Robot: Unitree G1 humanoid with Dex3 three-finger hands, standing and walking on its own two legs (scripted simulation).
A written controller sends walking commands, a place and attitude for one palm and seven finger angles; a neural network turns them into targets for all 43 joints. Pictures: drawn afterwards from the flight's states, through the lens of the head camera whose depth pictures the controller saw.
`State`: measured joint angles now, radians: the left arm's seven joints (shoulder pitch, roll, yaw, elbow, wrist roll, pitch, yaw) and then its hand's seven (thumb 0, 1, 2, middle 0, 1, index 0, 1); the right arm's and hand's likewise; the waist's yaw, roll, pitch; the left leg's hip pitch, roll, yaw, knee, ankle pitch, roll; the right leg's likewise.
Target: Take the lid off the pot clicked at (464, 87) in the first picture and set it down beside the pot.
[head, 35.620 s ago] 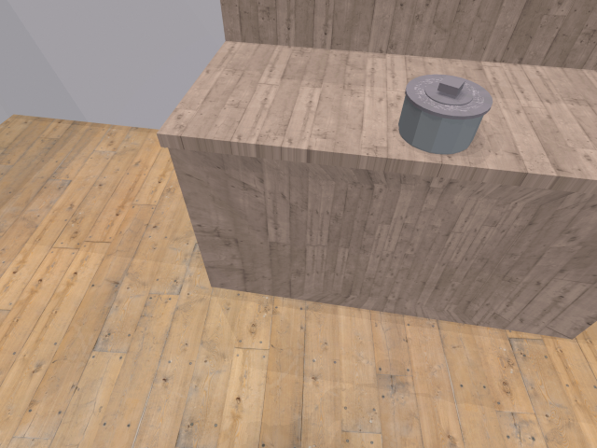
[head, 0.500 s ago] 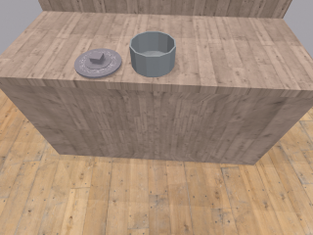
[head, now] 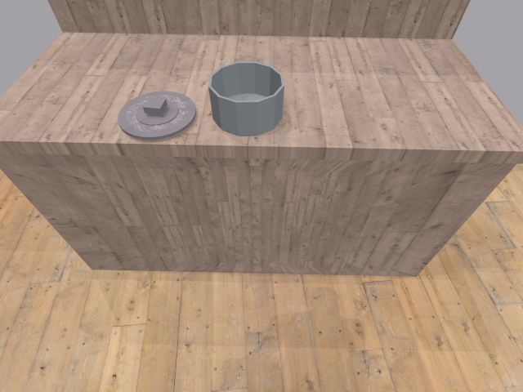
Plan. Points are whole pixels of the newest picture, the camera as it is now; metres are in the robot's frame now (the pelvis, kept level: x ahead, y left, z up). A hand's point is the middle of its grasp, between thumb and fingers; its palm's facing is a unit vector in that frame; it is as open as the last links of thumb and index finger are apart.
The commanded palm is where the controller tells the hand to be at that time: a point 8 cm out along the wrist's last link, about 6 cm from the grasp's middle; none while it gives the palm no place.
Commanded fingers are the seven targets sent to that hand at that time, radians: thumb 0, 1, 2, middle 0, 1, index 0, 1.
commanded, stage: let the arm hang, fingers relaxed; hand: left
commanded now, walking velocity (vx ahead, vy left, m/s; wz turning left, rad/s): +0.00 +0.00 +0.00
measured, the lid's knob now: (155, 105) +0.73 +0.29 +0.01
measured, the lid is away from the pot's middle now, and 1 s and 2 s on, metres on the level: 0.23 0.23 0.23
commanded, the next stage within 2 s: look to check the result in 0.78 s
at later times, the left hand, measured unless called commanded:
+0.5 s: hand out of the picture -0.01 +0.17 -0.18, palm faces +0.04 -0.98 -0.19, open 7.3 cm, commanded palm none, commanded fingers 0.00 0.90 0.90 -0.20 -0.30 -0.20 -0.30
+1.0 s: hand out of the picture +0.00 +0.17 -0.18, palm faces +0.04 -0.98 -0.20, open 7.3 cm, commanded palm none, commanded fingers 0.00 0.90 0.90 -0.20 -0.30 -0.20 -0.30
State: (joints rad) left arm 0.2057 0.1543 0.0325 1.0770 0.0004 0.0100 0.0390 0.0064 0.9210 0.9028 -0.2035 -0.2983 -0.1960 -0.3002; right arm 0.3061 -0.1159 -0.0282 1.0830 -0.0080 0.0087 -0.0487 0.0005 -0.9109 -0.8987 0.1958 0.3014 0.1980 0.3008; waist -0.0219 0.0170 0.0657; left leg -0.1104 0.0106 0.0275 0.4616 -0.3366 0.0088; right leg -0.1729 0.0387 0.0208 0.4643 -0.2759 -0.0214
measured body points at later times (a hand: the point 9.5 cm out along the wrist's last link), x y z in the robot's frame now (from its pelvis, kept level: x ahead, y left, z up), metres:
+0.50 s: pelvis -0.01 +0.00 +0.00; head +0.02 +0.00 +0.45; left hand -0.01 +0.22 -0.16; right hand -0.02 -0.21 -0.16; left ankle -0.06 +0.11 -0.74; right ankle -0.02 -0.11 -0.74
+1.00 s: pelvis -0.01 +0.00 +0.00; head +0.02 +0.00 +0.45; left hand -0.01 +0.22 -0.16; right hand -0.03 -0.20 -0.16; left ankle -0.06 +0.11 -0.74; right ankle -0.02 -0.11 -0.74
